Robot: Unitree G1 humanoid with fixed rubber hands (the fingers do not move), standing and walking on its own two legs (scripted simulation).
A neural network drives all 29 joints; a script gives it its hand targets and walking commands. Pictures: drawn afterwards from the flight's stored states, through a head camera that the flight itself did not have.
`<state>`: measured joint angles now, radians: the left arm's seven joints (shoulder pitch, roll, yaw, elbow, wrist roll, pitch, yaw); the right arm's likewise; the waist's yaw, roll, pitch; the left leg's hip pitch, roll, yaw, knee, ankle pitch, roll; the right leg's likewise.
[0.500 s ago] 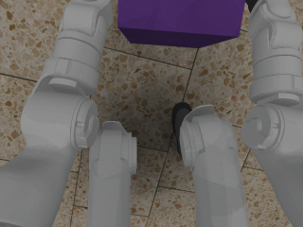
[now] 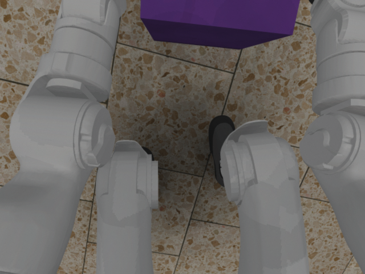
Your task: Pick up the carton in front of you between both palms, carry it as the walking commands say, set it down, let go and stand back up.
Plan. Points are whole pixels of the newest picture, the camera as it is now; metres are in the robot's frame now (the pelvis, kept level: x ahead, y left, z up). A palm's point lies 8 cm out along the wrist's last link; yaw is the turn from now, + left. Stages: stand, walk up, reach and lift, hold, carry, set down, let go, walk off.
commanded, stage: set down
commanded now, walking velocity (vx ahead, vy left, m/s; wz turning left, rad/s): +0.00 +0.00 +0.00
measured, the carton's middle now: out of the picture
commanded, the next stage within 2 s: let go in 1.60 s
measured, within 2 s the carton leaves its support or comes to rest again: neither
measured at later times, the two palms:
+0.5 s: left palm out of the picture +0.58 +0.06 -0.21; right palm out of the picture +0.50 -0.31 -0.21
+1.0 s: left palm out of the picture +0.61 +0.05 -0.04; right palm out of the picture +0.52 -0.32 -0.04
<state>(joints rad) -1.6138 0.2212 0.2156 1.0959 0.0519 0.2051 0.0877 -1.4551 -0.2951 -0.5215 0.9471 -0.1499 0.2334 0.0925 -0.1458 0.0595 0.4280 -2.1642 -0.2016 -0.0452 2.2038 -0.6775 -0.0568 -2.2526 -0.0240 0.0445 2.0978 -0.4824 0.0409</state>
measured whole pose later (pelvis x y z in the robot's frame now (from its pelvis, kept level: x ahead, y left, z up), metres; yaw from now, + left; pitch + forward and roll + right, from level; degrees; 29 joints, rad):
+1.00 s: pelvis +0.00 -0.01 +0.07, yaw +0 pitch +42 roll +2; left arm -1.55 0.34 0.17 1.07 -0.05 0.24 0.11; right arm -1.42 -0.36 -0.33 0.99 0.08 0.19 -0.05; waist -0.15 0.05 0.18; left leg -2.07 -0.09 -0.01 1.95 -0.63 -0.03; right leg -2.17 0.00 0.03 1.87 -0.44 0.01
